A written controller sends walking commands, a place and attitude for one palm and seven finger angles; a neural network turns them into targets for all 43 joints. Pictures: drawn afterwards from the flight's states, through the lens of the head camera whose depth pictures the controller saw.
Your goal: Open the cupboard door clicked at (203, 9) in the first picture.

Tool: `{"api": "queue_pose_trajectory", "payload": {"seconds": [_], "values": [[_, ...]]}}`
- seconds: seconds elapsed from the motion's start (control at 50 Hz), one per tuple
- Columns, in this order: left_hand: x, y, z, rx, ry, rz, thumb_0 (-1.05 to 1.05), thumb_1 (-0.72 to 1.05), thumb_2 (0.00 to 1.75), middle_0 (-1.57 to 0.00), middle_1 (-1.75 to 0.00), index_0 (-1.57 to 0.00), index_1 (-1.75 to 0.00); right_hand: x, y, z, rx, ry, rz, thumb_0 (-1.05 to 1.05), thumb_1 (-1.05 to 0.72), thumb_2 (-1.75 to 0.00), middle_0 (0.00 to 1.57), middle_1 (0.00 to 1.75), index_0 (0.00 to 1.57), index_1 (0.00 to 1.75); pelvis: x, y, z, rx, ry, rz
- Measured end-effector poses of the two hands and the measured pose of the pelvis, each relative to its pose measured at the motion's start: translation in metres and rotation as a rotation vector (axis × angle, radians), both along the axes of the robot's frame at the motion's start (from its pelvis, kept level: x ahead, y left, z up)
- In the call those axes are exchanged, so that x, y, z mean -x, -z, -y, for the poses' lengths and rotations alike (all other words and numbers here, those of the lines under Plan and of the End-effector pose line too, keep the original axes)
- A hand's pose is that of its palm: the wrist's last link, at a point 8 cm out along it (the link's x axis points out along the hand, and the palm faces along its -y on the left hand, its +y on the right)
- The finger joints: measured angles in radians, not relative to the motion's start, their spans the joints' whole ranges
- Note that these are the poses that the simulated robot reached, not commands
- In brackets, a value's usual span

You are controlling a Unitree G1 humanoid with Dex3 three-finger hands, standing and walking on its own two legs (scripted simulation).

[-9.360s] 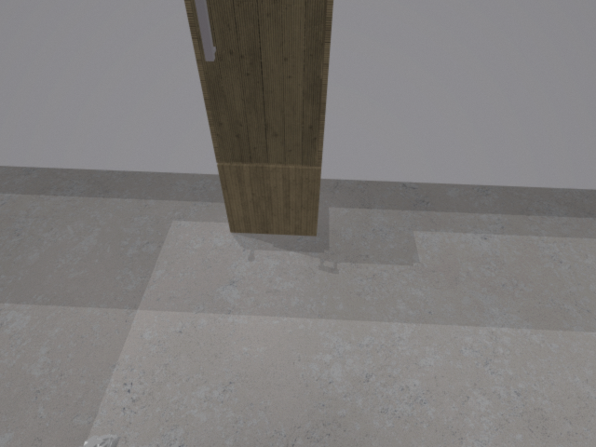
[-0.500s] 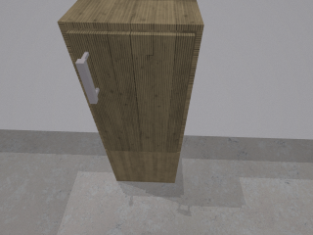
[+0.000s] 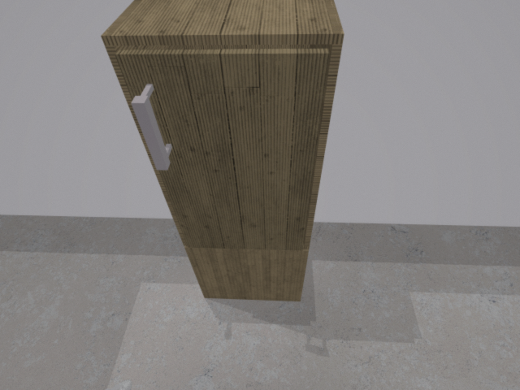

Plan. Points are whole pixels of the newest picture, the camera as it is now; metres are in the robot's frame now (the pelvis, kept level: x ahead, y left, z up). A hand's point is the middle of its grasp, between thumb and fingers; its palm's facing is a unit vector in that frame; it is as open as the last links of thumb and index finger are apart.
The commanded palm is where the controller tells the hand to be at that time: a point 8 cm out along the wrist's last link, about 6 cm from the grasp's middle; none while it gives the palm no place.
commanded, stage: raise the hand with hooked fingers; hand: left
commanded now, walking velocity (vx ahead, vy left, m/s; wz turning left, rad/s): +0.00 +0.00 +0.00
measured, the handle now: (156, 128) +0.53 +0.23 +0.12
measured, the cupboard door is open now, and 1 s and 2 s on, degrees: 0 0 0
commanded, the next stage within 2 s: move the hooked fingers beside the handle in 1.98 s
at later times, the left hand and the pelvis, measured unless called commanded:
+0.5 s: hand (115, 366) +0.15 +0.21 +0.01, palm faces +0.04 -1.00 -0.05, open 9.8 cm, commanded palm +0.14 +0.27 +0.02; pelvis -0.06 +0.01 -0.06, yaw +3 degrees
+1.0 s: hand (66, 308) +0.21 +0.27 +0.07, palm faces +0.04 -1.00 -0.05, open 12.8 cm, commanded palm +0.18 +0.32 +0.09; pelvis -0.05 +0.04 -0.02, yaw +1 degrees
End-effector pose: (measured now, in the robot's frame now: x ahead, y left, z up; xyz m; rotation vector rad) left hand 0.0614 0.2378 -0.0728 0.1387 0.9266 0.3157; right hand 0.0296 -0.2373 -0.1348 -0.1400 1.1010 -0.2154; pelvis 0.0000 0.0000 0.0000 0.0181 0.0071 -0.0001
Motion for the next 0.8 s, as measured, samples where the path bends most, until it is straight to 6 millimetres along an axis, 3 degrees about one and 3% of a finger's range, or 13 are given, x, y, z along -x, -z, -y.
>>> {"api": "queue_pose_trajectory", "payload": {"seconds": [0.08, 0.14, 0.22, 0.32, 0.36, 0.42, 0.56, 0.68, 0.8], "values": [[-0.076, -0.065, 0.001, -0.015, 0.101, 0.497, 0.04, 0.89, 0.86, -0.20, -0.34, -0.20, -0.35, -0.051, -0.013, 0.016, 0.060, -0.060, 0.259, 0.01, -0.92, -0.90, 0.20, 0.30, 0.20, 0.30, 0.015, 0.010, -0.004, 0.000, -0.032, -0.053], [-0.108, -0.090, 0.015, 0.057, 0.215, 0.809, 0.03, 0.82, 0.84, -0.20, -0.37, -0.20, -0.38, -0.088, -0.028, 0.024, 0.093, -0.107, 0.423, 0.01, -0.92, -0.90, 0.20, 0.30, 0.19, 0.30, 0.027, 0.024, -0.004, -0.005, -0.021, -0.111], [-0.104, -0.082, 0.025, 0.157, 0.359, 0.971, 0.01, 0.72, 0.81, -0.21, -0.43, -0.21, -0.43, -0.125, -0.048, 0.024, 0.118, -0.164, 0.581, 0.01, -0.91, -0.90, 0.20, 0.30, 0.19, 0.30, 0.041, 0.044, -0.003, -0.007, -0.005, -0.143], [-0.067, -0.054, 0.009, 0.180, 0.288, 0.843, 0.01, 0.59, 0.76, -0.23, -0.50, -0.22, -0.51, -0.148, -0.065, 0.006, 0.116, -0.210, 0.668, 0.01, -0.91, -0.90, 0.20, 0.30, 0.19, 0.30, 0.047, 0.054, -0.005, 0.006, -0.015, -0.134], [-0.056, -0.052, -0.003, 0.142, 0.241, 0.823, 0.01, 0.54, 0.74, -0.23, -0.53, -0.23, -0.53, -0.149, -0.063, -0.006, 0.109, -0.236, 0.667, 0.01, -0.91, -0.90, 0.20, 0.30, 0.19, 0.30, 0.050, 0.055, -0.007, 0.020, -0.024, -0.131], [-0.052, -0.063, -0.018, 0.078, 0.230, 0.874, 0.01, 0.47, 0.71, -0.24, -0.57, -0.23, -0.58, -0.142, -0.052, -0.024, 0.085, -0.275, 0.629, 0.00, -0.91, -0.90, 0.20, 0.30, 0.19, 0.30, 0.053, 0.057, -0.009, 0.042, -0.039, -0.127], [-0.085, -0.093, -0.031, 0.100, 0.353, 0.930, 0.01, 0.30, 0.64, -0.24, -0.68, -0.24, -0.68, -0.094, -0.018, -0.055, 0.000, -0.268, 0.465, 0.01, -0.90, -0.90, 0.20, 0.30, 0.20, 0.30, 0.060, 0.050, -0.018, 0.064, -0.045, -0.112], [-0.101, -0.104, -0.049, 0.119, 0.324, 0.868, 0.01, 0.16, 0.58, -0.26, -0.77, -0.25, -0.77, -0.056, -0.017, -0.053, 0.003, -0.185, 0.390, 0.01, -0.90, -0.90, 0.20, 0.30, 0.20, 0.30, 0.057, 0.037, -0.029, 0.054, -0.020, -0.101], [-0.106, -0.121, -0.066, 0.079, 0.308, 0.913, 0.00, 0.03, 0.52, -0.26, -0.86, -0.26, -0.86, -0.046, -0.028, -0.038, 0.064, -0.170, 0.383, 0.01, -0.90, -0.90, 0.20, 0.30, 0.20, 0.30, 0.055, 0.030, -0.038, 0.052, -0.014, -0.084]]}}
